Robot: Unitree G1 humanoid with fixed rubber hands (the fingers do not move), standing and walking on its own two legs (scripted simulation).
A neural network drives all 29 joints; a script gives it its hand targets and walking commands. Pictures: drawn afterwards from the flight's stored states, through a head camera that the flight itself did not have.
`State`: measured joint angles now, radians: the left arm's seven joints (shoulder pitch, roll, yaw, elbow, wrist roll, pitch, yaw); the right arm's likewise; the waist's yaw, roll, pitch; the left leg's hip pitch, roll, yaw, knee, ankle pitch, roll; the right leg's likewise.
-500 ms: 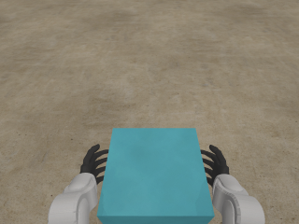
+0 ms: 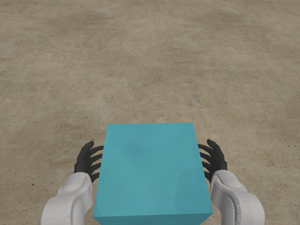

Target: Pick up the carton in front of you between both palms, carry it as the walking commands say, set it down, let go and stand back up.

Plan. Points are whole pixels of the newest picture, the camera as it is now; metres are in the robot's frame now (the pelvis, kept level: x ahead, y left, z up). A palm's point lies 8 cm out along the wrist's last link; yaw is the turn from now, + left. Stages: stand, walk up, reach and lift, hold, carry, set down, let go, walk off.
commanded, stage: carry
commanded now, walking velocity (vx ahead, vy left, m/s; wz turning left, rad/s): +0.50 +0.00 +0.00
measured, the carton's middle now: (150, 182) +0.24 +0.00 +0.00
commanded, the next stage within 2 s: none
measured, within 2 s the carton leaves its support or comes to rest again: neither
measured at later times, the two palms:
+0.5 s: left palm (112, 80) +0.56 +0.13 +0.08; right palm (196, 78) +0.58 -0.17 +0.08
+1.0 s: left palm (110, 34) +0.90 +0.17 +0.08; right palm (175, 34) +0.89 -0.13 +0.09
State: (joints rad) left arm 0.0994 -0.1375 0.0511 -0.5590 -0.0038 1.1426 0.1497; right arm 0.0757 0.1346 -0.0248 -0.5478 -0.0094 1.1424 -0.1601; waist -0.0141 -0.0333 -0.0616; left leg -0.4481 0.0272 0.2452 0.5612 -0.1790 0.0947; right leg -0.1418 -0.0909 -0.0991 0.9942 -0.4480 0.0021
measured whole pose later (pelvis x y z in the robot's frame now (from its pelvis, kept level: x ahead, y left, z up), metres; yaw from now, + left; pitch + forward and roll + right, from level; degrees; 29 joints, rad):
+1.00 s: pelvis +0.67 +0.03 +0.02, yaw +0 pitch +5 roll +0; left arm 0.10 -0.14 0.03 -0.57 0.00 1.14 0.15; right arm 0.10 0.14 -0.04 -0.57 -0.01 1.12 -0.15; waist -0.02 -0.02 -0.04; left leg -0.36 0.05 0.22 0.47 -0.20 0.05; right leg -0.36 -0.07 -0.08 1.12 -0.41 0.00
